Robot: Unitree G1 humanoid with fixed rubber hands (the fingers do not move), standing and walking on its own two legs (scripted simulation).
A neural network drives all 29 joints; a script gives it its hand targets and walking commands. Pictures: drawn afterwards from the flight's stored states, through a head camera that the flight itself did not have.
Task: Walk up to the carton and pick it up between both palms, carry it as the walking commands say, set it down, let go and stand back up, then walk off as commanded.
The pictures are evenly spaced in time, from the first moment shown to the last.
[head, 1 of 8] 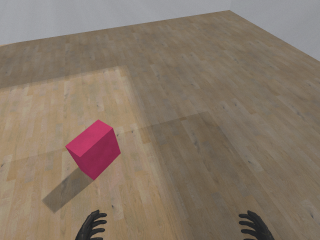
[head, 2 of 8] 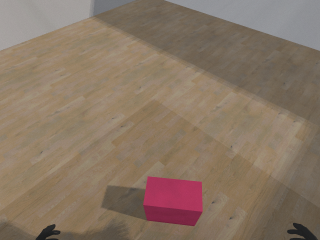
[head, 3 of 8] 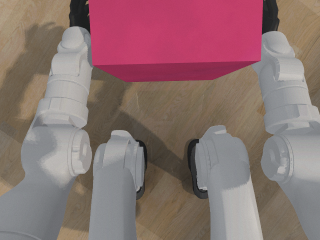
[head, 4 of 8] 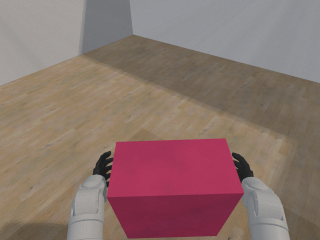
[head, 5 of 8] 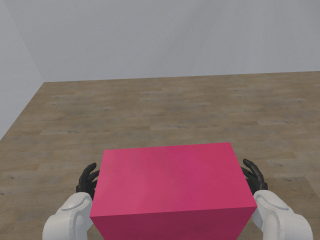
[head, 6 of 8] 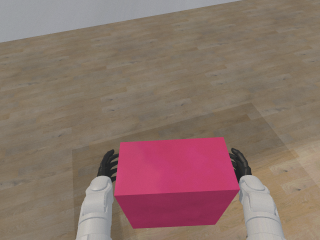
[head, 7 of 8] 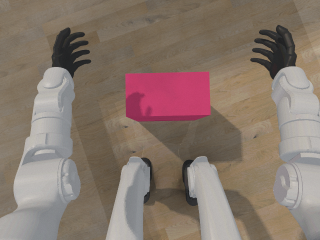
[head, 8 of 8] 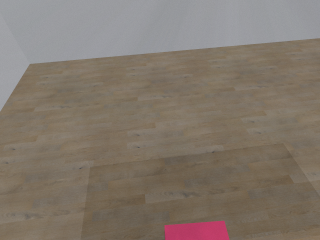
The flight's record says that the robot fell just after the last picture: no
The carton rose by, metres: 0.66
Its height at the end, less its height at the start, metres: +0.00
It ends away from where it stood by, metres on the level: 1.05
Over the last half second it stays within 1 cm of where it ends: yes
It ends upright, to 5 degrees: yes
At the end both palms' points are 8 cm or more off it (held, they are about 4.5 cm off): yes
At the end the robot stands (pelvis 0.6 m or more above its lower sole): yes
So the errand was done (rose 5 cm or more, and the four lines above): yes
